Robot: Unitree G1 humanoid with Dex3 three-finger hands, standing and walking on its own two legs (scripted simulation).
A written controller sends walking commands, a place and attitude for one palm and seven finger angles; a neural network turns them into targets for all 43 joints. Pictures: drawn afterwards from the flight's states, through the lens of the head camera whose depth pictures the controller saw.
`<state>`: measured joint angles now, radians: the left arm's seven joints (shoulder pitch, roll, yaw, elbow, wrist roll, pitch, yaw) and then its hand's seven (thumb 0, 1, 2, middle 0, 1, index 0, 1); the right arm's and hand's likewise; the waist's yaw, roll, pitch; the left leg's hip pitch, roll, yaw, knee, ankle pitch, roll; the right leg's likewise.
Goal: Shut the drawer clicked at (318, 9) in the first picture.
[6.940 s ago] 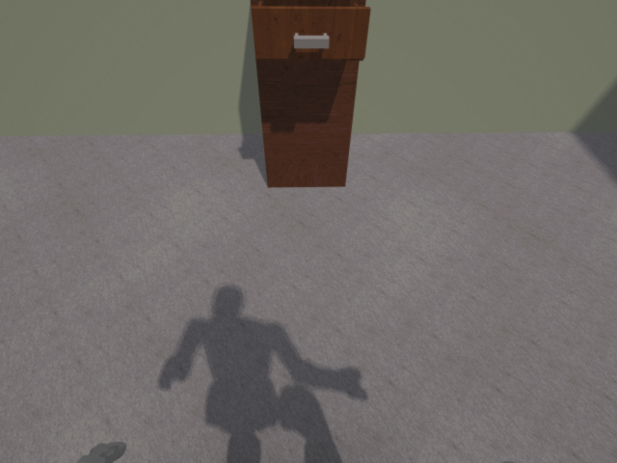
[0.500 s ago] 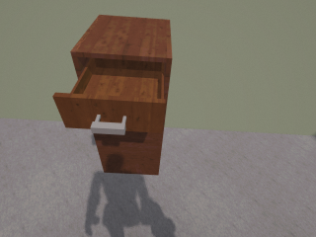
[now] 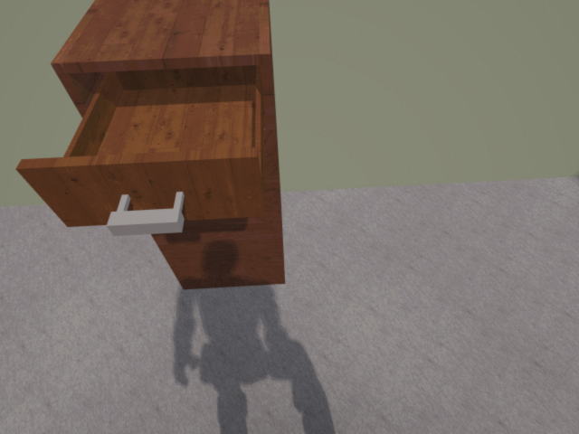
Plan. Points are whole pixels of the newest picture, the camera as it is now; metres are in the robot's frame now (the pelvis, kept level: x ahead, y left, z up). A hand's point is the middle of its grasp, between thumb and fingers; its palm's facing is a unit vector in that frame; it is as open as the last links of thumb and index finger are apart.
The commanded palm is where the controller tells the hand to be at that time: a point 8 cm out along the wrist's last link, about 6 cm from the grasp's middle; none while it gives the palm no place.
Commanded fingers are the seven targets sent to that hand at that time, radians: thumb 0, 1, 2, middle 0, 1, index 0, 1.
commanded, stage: look again from close up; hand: left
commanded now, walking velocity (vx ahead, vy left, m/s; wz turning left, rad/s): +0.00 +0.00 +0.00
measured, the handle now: (149, 210) +0.42 +0.22 +0.06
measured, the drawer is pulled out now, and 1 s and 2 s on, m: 0.24 0.24 0.24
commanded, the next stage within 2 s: shuffle to correct the standing spot in 0.30 s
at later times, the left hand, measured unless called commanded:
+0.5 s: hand out of the picture -0.02 +0.16 -0.15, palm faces +0.05 -0.98 -0.21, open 7.3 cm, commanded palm none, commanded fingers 0.00 0.90 0.90 -0.20 -0.30 -0.20 -0.30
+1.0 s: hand out of the picture -0.01 +0.18 -0.17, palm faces +0.13 -0.98 -0.14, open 7.4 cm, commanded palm none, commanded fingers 0.00 0.90 0.90 -0.20 -0.30 -0.20 -0.30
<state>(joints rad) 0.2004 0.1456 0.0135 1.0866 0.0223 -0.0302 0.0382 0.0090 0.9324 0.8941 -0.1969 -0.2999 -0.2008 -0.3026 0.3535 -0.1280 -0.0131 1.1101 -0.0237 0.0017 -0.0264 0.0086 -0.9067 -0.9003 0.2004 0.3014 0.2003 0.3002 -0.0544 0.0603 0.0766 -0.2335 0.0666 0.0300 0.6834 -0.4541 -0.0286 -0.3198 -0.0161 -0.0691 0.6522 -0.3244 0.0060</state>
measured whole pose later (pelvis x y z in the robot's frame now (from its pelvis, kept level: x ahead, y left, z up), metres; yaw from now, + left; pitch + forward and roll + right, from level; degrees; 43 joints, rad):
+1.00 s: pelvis +0.02 +0.03 +0.01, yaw +3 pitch -2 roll -1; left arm 0.38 0.12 0.04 1.07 0.03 -0.05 0.02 0.00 0.91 0.89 -0.20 -0.30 -0.20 -0.30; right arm 0.36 -0.11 -0.02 1.10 -0.02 -0.01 0.01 0.01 -0.91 -0.90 0.20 0.30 0.20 0.30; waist 0.01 -0.02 0.04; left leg -0.36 0.03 0.09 0.78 -0.43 0.03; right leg -0.17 -0.08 -0.11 0.56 -0.34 0.02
